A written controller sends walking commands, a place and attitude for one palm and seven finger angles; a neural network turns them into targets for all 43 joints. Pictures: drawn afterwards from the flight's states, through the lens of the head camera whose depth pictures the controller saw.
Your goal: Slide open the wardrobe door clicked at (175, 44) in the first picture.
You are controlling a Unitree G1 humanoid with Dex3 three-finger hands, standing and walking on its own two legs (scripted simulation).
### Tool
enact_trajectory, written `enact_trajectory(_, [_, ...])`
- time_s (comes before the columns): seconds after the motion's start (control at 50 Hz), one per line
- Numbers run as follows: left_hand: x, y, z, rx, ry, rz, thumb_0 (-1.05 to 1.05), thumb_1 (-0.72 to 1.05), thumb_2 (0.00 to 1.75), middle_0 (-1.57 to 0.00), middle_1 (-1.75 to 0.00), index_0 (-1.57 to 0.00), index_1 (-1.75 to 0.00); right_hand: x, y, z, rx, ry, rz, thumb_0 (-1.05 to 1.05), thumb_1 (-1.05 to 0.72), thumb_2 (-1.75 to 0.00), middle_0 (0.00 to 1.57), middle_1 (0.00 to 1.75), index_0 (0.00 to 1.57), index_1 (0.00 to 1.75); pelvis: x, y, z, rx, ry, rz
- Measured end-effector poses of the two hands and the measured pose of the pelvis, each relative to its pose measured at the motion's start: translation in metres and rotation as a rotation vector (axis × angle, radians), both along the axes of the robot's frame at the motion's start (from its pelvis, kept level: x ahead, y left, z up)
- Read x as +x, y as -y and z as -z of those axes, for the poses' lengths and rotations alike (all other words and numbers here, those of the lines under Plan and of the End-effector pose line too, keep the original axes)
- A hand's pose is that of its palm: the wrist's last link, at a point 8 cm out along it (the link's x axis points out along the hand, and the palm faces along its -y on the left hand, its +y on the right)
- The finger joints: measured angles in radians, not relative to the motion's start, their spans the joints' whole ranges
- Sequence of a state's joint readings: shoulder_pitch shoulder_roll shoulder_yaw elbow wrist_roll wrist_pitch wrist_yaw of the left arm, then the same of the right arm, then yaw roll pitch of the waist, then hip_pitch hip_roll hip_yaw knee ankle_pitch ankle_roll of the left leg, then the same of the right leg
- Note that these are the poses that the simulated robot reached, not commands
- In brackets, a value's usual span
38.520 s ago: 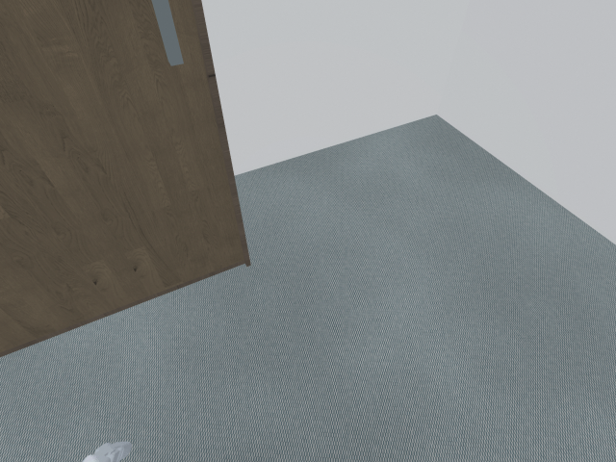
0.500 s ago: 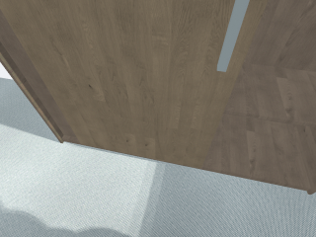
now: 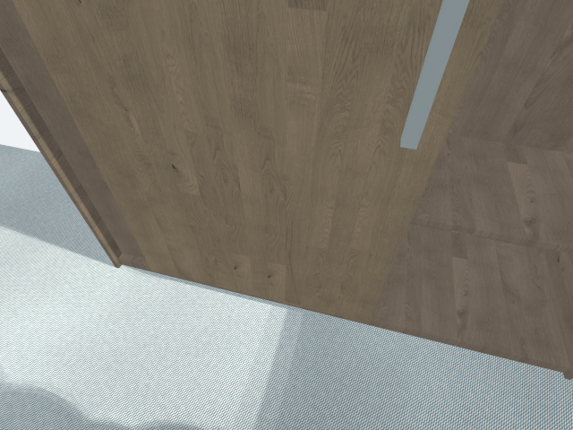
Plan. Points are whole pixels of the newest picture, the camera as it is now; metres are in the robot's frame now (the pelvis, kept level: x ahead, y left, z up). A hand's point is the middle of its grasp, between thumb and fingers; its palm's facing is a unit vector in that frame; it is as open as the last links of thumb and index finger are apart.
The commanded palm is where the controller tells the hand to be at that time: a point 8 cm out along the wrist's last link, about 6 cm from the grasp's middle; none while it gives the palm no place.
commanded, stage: let the arm hang, fingers relaxed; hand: right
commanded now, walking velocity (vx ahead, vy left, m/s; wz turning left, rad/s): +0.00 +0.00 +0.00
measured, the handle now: (428, 74) +0.59 -0.18 +0.22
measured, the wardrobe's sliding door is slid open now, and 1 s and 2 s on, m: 0.68 0.68 0.68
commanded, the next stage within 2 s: look to check the result in 0.04 s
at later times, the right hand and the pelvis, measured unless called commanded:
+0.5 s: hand out of the picture +0.08 -0.23 -0.16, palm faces -0.02 +0.95 -0.31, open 7.4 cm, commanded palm none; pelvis +0.02 +0.01 +0.00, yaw +0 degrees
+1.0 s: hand out of the picture +0.11 -0.22 -0.16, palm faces -0.03 +0.95 -0.32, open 7.4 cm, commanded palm none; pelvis +0.03 +0.02 +0.00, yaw +1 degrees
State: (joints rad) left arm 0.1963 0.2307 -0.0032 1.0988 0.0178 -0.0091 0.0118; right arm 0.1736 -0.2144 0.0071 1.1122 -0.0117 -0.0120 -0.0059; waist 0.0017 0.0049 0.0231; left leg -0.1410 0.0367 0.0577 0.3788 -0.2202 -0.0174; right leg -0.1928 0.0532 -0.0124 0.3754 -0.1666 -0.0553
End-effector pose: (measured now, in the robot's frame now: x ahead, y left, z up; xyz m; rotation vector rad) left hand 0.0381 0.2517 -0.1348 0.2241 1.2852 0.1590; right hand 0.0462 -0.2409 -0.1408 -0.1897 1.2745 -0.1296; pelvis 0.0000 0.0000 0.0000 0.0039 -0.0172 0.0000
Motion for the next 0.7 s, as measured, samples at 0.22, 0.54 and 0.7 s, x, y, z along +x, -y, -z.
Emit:
enact_trajectory(0.22, [0.015,-0.020,-0.006,0.037,-0.002,0.007,0.01,0.90,0.90,-0.20,-0.30,-0.20,-0.30,0.008,0.020,-0.007,-0.053,-0.021,-0.003,0.00,-0.90,-0.90,0.20,0.29,0.20,0.30,0.009,-0.003,-0.002,-0.001,-0.001,-0.003])
enact_trajectory(0.54, [0.051,-0.038,-0.012,0.062,0.039,0.034,0.01,0.90,0.90,-0.20,-0.30,-0.21,-0.30,0.029,0.034,-0.017,-0.103,-0.007,-0.012,0.00,-0.90,-0.90,0.20,0.29,0.20,0.30,0.022,-0.008,-0.004,-0.004,-0.004,-0.004])
enact_trajectory(0.7, [0.066,-0.045,-0.016,0.070,0.065,0.041,0.01,0.90,0.90,-0.20,-0.30,-0.21,-0.30,0.047,0.029,-0.019,-0.101,0.024,-0.024,0.00,-0.90,-0.90,0.20,0.29,0.20,0.30,0.027,-0.012,-0.004,-0.007,-0.005,-0.005])
